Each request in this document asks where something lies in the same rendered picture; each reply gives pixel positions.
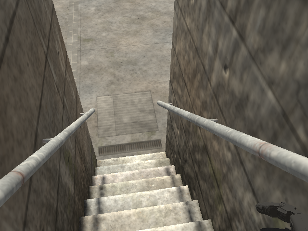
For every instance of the stairs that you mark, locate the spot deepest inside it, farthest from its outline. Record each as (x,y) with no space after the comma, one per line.
(140,193)

